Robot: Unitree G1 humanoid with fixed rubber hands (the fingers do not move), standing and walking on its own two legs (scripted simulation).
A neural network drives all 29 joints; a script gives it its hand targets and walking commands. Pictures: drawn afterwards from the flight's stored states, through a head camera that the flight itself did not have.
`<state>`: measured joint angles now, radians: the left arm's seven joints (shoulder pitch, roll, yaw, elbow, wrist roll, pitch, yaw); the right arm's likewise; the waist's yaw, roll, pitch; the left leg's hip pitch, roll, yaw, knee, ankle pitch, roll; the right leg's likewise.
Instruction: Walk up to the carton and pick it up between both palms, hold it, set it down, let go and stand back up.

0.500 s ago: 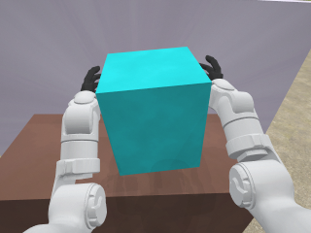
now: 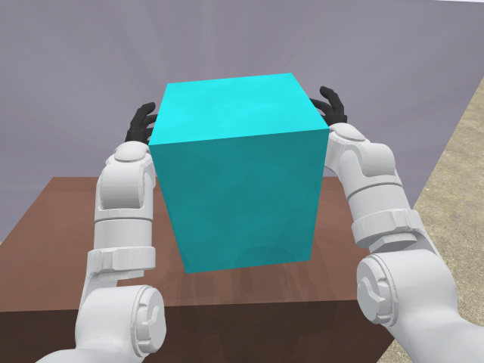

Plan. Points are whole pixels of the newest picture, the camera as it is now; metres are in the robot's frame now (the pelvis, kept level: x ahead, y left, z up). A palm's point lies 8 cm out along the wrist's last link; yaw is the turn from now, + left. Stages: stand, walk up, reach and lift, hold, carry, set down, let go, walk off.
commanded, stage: hold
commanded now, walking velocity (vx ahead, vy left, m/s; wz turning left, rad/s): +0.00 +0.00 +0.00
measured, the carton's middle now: (239, 172) +0.38 +0.01 +0.19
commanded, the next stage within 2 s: none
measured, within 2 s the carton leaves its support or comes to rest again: neither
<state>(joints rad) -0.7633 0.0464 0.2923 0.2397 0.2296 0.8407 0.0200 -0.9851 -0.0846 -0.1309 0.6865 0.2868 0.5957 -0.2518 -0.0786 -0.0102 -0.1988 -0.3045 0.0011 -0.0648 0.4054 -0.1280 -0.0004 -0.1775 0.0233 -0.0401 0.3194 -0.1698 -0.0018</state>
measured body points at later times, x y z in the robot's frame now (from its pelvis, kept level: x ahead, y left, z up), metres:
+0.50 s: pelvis +0.00 +0.00 +0.00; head -0.06 +0.02 +0.44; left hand +0.39 +0.17 +0.24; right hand +0.40 -0.14 +0.27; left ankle +0.05 +0.11 -0.75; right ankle +0.00 -0.12 -0.75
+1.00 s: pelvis +0.00 +0.00 +0.00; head -0.06 +0.02 +0.45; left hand +0.39 +0.16 +0.24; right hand +0.40 -0.14 +0.26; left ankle +0.05 +0.11 -0.75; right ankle +0.00 -0.12 -0.75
